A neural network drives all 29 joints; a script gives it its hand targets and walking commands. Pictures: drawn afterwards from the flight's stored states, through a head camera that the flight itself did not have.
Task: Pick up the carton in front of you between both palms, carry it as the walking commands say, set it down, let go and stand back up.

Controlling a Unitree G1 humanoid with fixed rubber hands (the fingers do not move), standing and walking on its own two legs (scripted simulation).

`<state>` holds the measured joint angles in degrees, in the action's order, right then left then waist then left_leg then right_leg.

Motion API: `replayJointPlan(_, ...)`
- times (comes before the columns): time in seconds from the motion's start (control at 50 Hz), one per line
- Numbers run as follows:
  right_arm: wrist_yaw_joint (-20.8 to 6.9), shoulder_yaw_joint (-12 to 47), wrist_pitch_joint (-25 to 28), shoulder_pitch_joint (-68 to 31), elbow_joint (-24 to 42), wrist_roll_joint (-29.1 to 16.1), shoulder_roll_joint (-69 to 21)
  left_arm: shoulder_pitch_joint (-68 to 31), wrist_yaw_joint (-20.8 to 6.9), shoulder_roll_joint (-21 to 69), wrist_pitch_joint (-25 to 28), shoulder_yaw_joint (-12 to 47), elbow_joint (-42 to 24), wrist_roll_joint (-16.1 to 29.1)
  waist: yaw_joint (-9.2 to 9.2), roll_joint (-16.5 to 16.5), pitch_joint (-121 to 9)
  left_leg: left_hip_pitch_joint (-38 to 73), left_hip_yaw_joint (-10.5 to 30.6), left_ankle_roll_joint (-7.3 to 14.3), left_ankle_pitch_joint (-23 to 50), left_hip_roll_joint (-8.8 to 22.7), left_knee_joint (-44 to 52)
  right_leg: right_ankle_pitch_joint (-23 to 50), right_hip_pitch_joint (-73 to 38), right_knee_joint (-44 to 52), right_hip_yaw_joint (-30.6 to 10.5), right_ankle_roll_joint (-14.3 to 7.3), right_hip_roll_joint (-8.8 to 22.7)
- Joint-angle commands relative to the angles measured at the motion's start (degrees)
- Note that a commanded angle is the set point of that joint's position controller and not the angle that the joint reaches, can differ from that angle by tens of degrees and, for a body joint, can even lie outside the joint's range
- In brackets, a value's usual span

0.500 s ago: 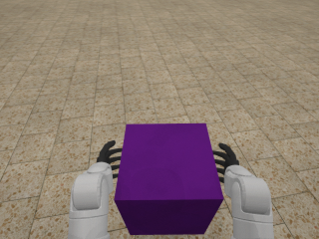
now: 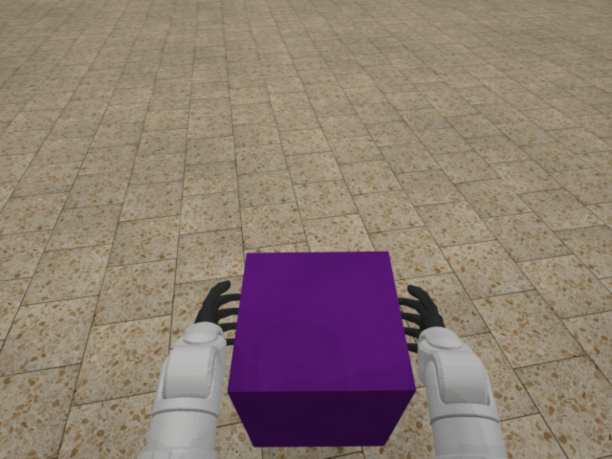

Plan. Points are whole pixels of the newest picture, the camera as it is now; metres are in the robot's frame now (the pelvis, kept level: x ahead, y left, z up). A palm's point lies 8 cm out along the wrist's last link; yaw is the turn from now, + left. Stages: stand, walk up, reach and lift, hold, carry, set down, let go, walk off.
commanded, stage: carry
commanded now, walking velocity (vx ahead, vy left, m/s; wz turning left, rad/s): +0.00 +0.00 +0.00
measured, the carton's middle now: (318, 353) +0.29 +0.00 -0.05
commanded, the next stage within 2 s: hold in 0.38 s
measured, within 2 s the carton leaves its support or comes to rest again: neither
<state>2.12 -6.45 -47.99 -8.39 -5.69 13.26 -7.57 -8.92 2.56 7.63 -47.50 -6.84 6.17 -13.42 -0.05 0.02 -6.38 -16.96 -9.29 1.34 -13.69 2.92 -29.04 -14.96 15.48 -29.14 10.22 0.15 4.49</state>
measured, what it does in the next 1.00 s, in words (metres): shifts its weight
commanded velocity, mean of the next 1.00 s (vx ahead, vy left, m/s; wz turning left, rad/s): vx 0.00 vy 0.00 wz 0.00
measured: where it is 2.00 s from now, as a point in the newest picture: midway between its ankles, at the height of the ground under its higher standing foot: outside the picture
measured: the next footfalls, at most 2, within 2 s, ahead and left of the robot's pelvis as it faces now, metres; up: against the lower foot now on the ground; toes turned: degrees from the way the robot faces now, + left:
none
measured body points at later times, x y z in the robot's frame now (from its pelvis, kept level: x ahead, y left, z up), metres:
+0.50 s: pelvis -0.01 +0.00 +0.01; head -0.03 +0.00 +0.46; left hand +0.27 +0.15 +0.03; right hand +0.28 -0.15 +0.03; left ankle +0.02 +0.10 -0.74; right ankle +0.00 -0.12 -0.74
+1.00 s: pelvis -0.05 -0.01 +0.00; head -0.09 -0.01 +0.44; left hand +0.27 +0.14 +0.03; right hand +0.27 -0.16 +0.03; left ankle +0.02 +0.10 -0.74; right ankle +0.00 -0.12 -0.74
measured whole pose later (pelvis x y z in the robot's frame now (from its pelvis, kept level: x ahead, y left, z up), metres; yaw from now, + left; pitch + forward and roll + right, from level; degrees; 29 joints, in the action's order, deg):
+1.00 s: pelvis -0.05 -0.01 +0.00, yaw -2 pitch -11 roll +0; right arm -0.7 -22.5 -36.6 -25.2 -27.8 22.0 -11.2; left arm -25.1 0.0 10.8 -37.9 -22.9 25.7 -21.9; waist -1.4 -0.4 5.1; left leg -8.1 0.6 1.1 -12.6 -1.0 -30.5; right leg -13.7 7.3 -30.9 -0.6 -1.6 -1.2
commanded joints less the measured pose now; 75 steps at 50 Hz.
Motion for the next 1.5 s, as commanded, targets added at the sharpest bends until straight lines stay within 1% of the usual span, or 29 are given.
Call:
replayJointPlan(0.0,-13.2,27.4,8.0,-29.9,2.4,-14.0,-49.4,-28.5,-13.8,50.1,7.5,27.8,-1.3,14.1,0.03,0.1,-12.1,3.8,6.6,0.2,7.4,6.4,5.1,5.2,-3.3,5.0,-6.0,-0.5,5.4)
replayJointPlan(0.06,-13.7,27.1,11.1,-32.0,-0.1,-13.5,-51.7,-30.4,-14.2,52.4,10.5,27.5,1.3,13.6,0.01,0.1,-13.2,4.2,6.6,0.3,7.6,6.4,4.8,5.4,-3.5,4.7,-6.1,-0.7,5.3)
replayJointPlan(0.12,-14.1,28.2,12.3,-32.6,-0.5,-13.9,-53.5,-30.9,-14.5,54.2,11.6,28.5,1.7,14.0,0.01,0.2,-14.5,4.8,6.7,0.3,8.8,6.4,4.3,6.2,-4.0,4.2,-6.0,-0.7,5.3)
replayJointPlan(0.22,-13.9,31.9,10.1,-30.2,3.1,-16.1,-54.0,-28.3,-14.4,54.8,9.5,32.2,-2.0,16.1,0.01,0.2,-15.8,5.5,6.6,0.3,11.6,6.6,3.5,8.5,-4.5,3.3,-5.9,-0.4,5.5)
replayJointPlan(0.28,-13.6,31.3,8.4,-28.1,3.6,-15.7,-52.5,-26.4,-14.2,53.2,7.7,31.6,-2.5,15.8,0.01,0.2,-15.5,5.3,6.4,0.3,12.5,6.6,3.2,9.5,-4.4,3.0,-5.9,-0.4,5.5)
replayJointPlan(0.36,-13.6,30.5,8.1,-28.3,3.5,-15.3,-51.7,-26.7,-14.1,52.5,7.5,30.9,-2.4,15.5,0.0,0.0,-14.0,4.4,6.5,0.2,11.3,6.6,3.6,8.9,-3.7,3.5,-6.0,-0.5,5.5)
replayJointPlan(0.38,-13.9,29.4,7.8,-23.3,3.4,-14.5,-53.3,-22.5,-14.7,53.2,7.2,29.8,-2.7,15.2,0.3,-0.5,-8.4,14.9,14.4,0.5,23.5,-6.9,5.9,20.6,-10.7,6.8,-14.0,-1.7,-9.5)
replayJointPlan(0.4,-13.9,29.7,8.7,-25.0,5.3,-14.5,-52.5,-23.6,-14.3,53.6,8.1,30.1,-4.5,14.7,0.53,0.1,-11.8,17.4,15.1,0.1,26.0,-6.5,5.6,23.6,-12.0,6.3,-15.6,-2.3,-8.6)
replayJointPlan(0.42,-13.8,29.0,8.9,-24.1,5.3,-13.9,-51.7,-22.3,-14.2,52.3,8.2,29.3,-4.4,14.0,-0.04,-0.8,-10.6,19.9,15.3,-0.1,29.3,-6.2,5.4,25.7,-11.0,6.6,-15.8,-1.7,-8.8)
replayJointPlan(0.44,-14.1,29.3,9.2,-26.3,6.0,-14.2,-51.0,-23.0,-13.8,52.4,8.3,28.9,-3.9,13.5,-0.5,1.6,-11.7,21.7,14.9,-0.4,24.1,-6.5,6.7,21.5,-10.7,7.3,-15.7,-1.7,-8.8)
replayJointPlan(0.46,-14.2,29.7,9.4,-27.2,5.4,-14.6,-51.5,-23.8,-13.7,52.0,8.5,28.9,-3.3,13.2,-0.73,-0.3,-10.2,22.5,14.8,-0.2,23.2,-6.9,6.5,19.6,-8.7,7.8,-15.8,-1.3,-9.2)
replayJointPlan(0.48,-14.1,29.8,9.6,-28.3,4.9,-14.6,-51.5,-24.4,-13.5,52.2,8.8,28.8,-3.1,13.2,-1.06,-0.7,-10.2,22.8,14.8,-0.2,22.9,-6.9,6.3,19.1,-9.1,7.8,-16.0,-1.2,-9.2)
replayJointPlan(0.58,-14.0,26.9,9.9,-28.5,1.4,-13.3,-51.9,-28.2,-14.3,52.9,8.6,29.4,-2.2,13.8,0.62,0.6,-6.6,21.2,14.3,-0.3,14.4,-6.4,7.3,10.3,-8.2,9.0,-15.8,-2.3,-9.0)
replayJointPlan(0.78,-16.2,24.4,9.7,-34.8,-4.3,-12.4,-54.8,-32.1,-16.7,55.6,8.1,25.6,3.8,12.4,-0.11,-0.9,-2.1,18.9,13.9,0.2,2.0,-6.5,8.2,-0.5,-5.6,11.0,-16.2,-2.9,-7.2)
replayJointPlan(0.84,-16.9,21.9,10.7,-41.4,-8.7,-11.3,-55.5,-38.7,-17.7,55.6,8.9,22.3,7.7,11.1,-0.92,-1.9,-0.8,16.0,13.7,0.5,-4.8,-6.4,7.4,-7.4,-5.5,10.4,-16.2,-3.3,-6.7)
replayJointPlan(0.86,-17.3,20.9,11.1,-43.7,-10.9,-10.5,-55.5,-41.3,-18.1,55.9,9.4,21.0,9.6,10.6,-1.42,-0.8,-0.3,12.7,13.7,0.6,-6.7,-6.1,7.7,-7.6,-7.3,9.2,-15.7,-3.4,-7.0)
replayJointPlan(0.9,-18.0,17.4,12.8,-49.5,-16.1,-9.2,-56.3,-47.2,-18.8,57.1,10.8,18.3,14.9,9.4,-1.15,-0.5,-0.8,11.5,14.6,0.6,-11.9,-5.7,7.0,-12.1,-6.6,7.8,-16.0,-3.5,-6.8)
replayJointPlan(0.94,-18.4,12.6,14.6,-54.2,-22.4,-6.5,-56.1,-52.6,-19.0,57.6,12.5,14.4,20.7,7.6,-1.12,0.4,0.2,7.9,15.0,0.6,-15.3,-5.2,6.4,-13.8,-6.8,5.8,-15.9,-3.5,-7.0)
replayJointPlan(1.0,-17.5,3.8,16.9,-59.0,-29.8,-1.7,-52.9,-57.2,-17.6,56.2,14.8,6.3,29.5,3.5,0.01,2.2,2.4,4.2,15.7,0.9,-18.1,-5.0,5.0,-14.0,-3.5,2.8,-15.7,-3.3,-7.5)
replayJointPlan(1.04,-16.1,-2.1,17.9,-59.9,-33.0,2.0,-48.9,-57.8,-15.6,52.6,15.8,-0.4,32.8,-0.4,0.32,2.1,3.6,2.9,15.4,0.7,-17.7,-5.5,2.9,-14.6,0.4,1.4,-15.5,-3.3,-7.7)
replayJointPlan(1.1,-14.2,-8.7,19.7,-59.6,-36.1,6.5,-42.5,-56.4,-12.8,45.7,17.7,-9.1,35.2,-6.1,-0.86,0.9,3.7,-0.3,14.0,0.5,-15.3,-6.8,-0.6,-14.1,5.4,-1.0,-14.6,-3.1,-8.3)
replayJointPlan(1.14,-13.6,-11.4,21.5,-59.0,-37.1,8.7,-38.9,-55.4,-11.6,41.8,19.7,-12.6,35.5,-8.7,-1.38,0.0,2.1,-3.2,13.1,0.3,-12.3,-7.5,-3.4,-12.1,8.8,-3.2,-14.1,-2.9,-8.9)
replayJointPlan(1.18,-13.2,-11.7,24.1,-58.6,-37.1,9.3,-36.8,-55.1,-11.0,39.6,22.5,-13.5,34.9,-9.3,-1.73,-0.4,-0.3,-6.8,12.2,0.0,-7.5,-8.1,-6.7,-8.0,12.2,-6.1,-13.8,-2.7,-9.5)
replayJointPlan(1.22,-13.1,-10.2,27.6,-58.3,-36.6,9.0,-36.9,-55.4,-10.6,39.8,26.1,-11.9,33.8,-8.5,-1.72,-0.8,-4.5,-9.7,11.8,-0.4,-3.0,-8.7,-10.0,-3.6,15.3,-9.2,-13.5,-2.5,-10.1)
replayJointPlan(1.26,-13.0,-6.3,31.5,-58.2,-35.4,7.3,-39.2,-55.7,-10.7,42.3,30.1,-7.8,32.1,-6.5,-1.72,-1.2,-10.4,-11.5,11.7,-0.6,1.7,-9.4,-13.2,1.5,17.2,-12.3,-13.6,-2.0,-10.9)
replayJointPlan(1.3,-13.1,-1.3,35.5,-58.7,-34.4,4.9,-42.3,-56.6,-11.0,45.1,34.0,-2.8,30.8,-4.2,-1.78,-1.2,-18.0,-13.7,11.8,-0.7,5.9,-10.0,-16.8,6.3,18.9,-15.7,-13.9,-1.4,-11.4)
replayJointPlan(1.36,-13.3,8.7,39.9,-60.9,-31.6,0.1,-46.9,-59.4,-11.5,50.1,38.5,7.4,27.4,0.5,-1.59,-1.6,-35.2,-15.3,11.9,-1.1,13.7,-10.7,-23.3,14.2,20.5,-22.1,-14.1,-0.8,-11.9)
replayJointPlan(1.42,-12.4,18.1,41.8,-63.9,-25.4,-5.2,-48.2,-62.0,-10.8,52.2,40.4,17.1,21.2,5.8,-1.7,-1.3,-56.2,-16.5,11.5,-2.1,22.4,-11.1,-29.8,23.7,19.7,-28.5,-14.3,0.0,-12.2)
replayJointPlan(1.48,-11.0,22.3,41.3,-63.5,-22.6,-7.9,-47.7,-61.1,-9.6,52.1,40.1,21.5,18.3,8.6,-1.38,-1.5,-65.2,-22.1,11.0,-2.8,24.3,-11.7,-34.2,28.4,21.1,-33.0,-14.7,0.7,-12.4)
